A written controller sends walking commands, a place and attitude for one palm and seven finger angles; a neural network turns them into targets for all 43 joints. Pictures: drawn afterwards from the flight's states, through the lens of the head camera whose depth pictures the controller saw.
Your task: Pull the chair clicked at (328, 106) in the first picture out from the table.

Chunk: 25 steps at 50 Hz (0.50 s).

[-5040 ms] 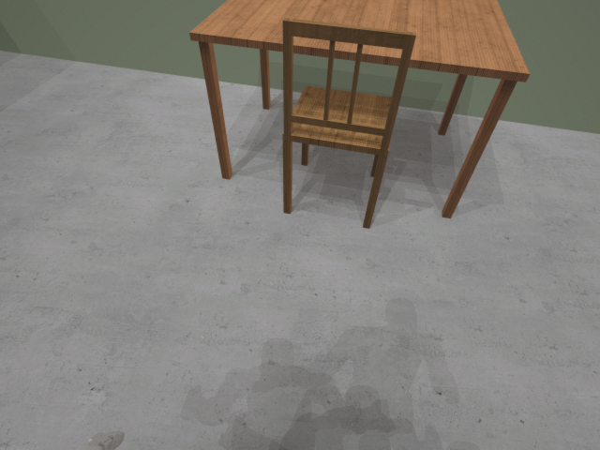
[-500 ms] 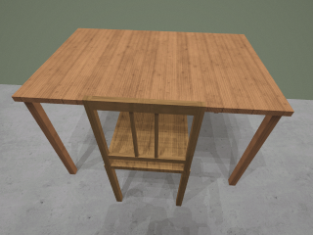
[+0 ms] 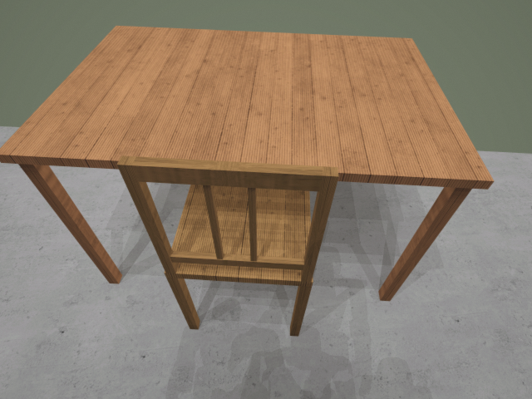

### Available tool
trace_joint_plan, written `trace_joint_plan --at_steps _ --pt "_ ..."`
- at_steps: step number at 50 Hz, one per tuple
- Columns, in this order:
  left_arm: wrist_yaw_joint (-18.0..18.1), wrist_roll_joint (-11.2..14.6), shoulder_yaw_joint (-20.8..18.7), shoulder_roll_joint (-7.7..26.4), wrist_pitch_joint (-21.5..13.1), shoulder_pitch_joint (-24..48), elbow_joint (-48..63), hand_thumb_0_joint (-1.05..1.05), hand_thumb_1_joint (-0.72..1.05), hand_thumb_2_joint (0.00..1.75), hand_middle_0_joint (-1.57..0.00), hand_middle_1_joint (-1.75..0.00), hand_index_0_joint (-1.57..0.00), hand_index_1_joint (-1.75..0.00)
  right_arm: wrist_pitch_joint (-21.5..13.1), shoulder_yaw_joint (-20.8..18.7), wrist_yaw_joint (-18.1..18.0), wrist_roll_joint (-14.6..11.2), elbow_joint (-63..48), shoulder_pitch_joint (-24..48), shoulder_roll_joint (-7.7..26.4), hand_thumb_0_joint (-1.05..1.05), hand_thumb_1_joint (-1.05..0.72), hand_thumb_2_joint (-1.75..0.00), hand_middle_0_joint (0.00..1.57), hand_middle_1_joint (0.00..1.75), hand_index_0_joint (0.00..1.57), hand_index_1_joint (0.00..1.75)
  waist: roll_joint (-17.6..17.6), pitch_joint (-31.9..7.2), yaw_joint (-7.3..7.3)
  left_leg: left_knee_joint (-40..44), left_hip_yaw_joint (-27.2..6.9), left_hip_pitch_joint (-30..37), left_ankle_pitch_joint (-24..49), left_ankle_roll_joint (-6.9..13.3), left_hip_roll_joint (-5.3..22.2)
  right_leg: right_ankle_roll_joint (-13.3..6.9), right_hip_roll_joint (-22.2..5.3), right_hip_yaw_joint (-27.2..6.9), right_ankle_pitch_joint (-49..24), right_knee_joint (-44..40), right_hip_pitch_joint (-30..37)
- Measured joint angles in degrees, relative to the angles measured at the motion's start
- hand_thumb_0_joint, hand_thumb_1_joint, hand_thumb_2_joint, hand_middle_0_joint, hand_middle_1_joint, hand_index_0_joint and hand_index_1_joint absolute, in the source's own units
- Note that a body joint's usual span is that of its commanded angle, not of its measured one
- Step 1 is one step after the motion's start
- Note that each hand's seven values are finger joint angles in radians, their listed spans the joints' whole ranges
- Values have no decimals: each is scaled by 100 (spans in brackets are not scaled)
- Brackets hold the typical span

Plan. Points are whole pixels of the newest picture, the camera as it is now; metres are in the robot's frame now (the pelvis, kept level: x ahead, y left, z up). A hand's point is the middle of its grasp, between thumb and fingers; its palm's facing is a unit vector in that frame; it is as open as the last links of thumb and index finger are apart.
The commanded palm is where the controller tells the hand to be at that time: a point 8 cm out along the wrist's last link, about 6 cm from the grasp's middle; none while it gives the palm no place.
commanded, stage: come to a stop and stand still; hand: left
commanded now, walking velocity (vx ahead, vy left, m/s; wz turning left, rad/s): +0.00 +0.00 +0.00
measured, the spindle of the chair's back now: (214, 224) +0.49 +0.14 -0.11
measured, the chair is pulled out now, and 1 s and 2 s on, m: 0.00 0.00 0.00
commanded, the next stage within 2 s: look again from close up in 0.18 s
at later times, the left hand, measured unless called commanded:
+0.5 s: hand out of the picture +0.01 +0.16 -0.17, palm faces +0.03 -0.98 -0.20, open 7.3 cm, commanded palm none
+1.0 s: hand out of the picture -0.01 +0.14 -0.17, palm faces +0.04 -0.98 -0.19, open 7.3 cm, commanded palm none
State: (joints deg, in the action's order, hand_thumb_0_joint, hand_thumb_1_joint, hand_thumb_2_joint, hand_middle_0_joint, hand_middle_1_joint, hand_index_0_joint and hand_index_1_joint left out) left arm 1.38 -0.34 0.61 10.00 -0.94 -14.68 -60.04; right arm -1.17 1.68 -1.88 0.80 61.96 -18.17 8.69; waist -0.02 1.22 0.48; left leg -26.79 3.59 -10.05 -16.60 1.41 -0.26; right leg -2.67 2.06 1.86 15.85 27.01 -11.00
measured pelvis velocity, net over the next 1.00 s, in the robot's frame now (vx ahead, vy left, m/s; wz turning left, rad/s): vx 0.00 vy -0.02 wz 0.01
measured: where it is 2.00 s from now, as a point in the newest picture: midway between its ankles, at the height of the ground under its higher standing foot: outside the picture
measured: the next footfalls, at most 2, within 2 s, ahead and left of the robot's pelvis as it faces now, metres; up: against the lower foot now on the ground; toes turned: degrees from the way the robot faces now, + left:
none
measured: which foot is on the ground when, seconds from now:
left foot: down 0.00-1.00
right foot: down 0.00-1.00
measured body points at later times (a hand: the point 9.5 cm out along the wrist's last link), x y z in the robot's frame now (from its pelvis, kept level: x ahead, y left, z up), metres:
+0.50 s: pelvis +0.01 -0.01 +0.00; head +0.02 -0.02 +0.45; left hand +0.01 +0.21 -0.15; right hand +0.02 -0.24 -0.16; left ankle -0.02 +0.10 -0.74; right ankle -0.02 -0.09 -0.74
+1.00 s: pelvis +0.00 -0.02 +0.01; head +0.01 -0.03 +0.45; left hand -0.01 +0.19 -0.15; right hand +0.00 -0.23 -0.16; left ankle -0.02 +0.10 -0.74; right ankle -0.02 -0.09 -0.74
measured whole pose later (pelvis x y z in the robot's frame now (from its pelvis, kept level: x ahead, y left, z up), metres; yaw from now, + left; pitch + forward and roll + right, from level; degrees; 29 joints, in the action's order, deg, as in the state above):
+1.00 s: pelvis +0.00 -0.02 +0.01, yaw +1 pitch -1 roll +1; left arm 2.1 -0.2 1.6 7.8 -1.7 -18.1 -63.6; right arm -0.9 1.8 -2.1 0.3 65.3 -17.0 7.8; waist 0.3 1.2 -0.3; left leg -21.4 2.6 -6.6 -14.0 -0.4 0.5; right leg -4.2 3.0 2.7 14.2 22.6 -7.8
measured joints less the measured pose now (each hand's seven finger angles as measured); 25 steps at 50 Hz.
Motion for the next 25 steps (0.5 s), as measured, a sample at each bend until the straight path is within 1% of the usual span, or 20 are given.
trace_joint_plan --at_steps 3,7,25 --pt "14 12 23 -25 -34 43 -42 1 93 90 -20 -30 -20 -30 -6 24 -24 2 57 105 -24 1 -92 -90 20 30 20 30 71 43 -1 112 -11 70 47 -5 -24 3 -21 8 -13 -64 54" --pt "36 14 40 -54 -43 32 -101 1 93 90 -20 -30 -20 -30 3 5 -21 -17 131 188 26 1 -93 -90 20 30 20 30 123 54 -8 236 -19 170 83 -14 -46 2 -38 12 -8 -120 126" --pt "58 14 96 -126 -52 -207 -324 0 92 90 -20 -30 -20 -30 26 -10 -20 -43 231 340 74 0 -92 -90 19 30 20 30 37 28 -82 522 -66 379 204 -114 20 -89 39 52 -102 -385 333"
